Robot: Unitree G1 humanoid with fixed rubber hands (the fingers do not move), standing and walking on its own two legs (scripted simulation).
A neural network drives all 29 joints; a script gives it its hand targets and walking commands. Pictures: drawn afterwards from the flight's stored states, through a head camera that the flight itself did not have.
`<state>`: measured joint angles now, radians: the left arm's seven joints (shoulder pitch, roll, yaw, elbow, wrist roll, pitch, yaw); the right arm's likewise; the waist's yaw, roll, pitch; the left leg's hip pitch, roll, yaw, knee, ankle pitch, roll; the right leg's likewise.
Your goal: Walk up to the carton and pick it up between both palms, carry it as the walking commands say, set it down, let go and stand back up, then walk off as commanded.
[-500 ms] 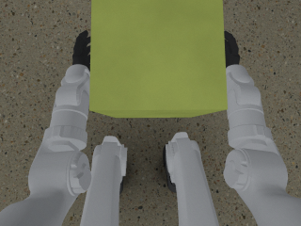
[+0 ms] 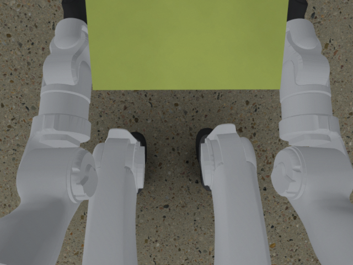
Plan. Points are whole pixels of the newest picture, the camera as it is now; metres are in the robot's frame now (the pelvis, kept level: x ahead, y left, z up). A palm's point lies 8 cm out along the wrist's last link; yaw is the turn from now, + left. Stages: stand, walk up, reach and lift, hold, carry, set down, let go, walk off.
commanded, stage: set down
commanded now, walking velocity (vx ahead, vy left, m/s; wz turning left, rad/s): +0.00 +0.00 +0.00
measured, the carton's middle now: (182, 14) +0.54 -0.04 -0.21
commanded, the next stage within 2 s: none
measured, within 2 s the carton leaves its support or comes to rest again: rests again in 1.68 s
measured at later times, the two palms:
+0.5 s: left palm (84, 11) +0.54 +0.14 -0.19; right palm (278, 13) +0.53 -0.21 -0.18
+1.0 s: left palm (86, 21) +0.53 +0.15 -0.21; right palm (267, 21) +0.52 -0.20 -0.21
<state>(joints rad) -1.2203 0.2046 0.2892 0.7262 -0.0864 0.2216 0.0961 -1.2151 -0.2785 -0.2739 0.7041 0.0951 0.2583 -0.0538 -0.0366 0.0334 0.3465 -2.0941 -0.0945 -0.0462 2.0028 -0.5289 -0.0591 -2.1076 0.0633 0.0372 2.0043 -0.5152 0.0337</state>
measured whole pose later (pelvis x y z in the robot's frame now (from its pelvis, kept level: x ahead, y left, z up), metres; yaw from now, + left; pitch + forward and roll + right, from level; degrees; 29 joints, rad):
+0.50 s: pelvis -0.01 +0.01 -0.04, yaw +0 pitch +28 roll -1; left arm -1.41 0.28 0.23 0.85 -0.11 0.27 0.13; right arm -1.39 -0.35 -0.26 0.85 0.14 0.26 -0.06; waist -0.05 0.02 0.52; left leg -2.10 -0.12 -0.04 2.14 -0.53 -0.05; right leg -2.09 0.06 0.03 2.13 -0.53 0.05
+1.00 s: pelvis -0.01 +0.00 -0.05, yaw +0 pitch +28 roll +0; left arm -1.42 0.30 0.20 0.96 -0.16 0.21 0.12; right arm -1.40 -0.36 -0.16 0.93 0.19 0.23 -0.11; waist -0.03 0.02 0.52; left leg -2.14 -0.11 -0.04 2.18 -0.53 -0.07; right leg -2.15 0.07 0.03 2.18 -0.51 0.04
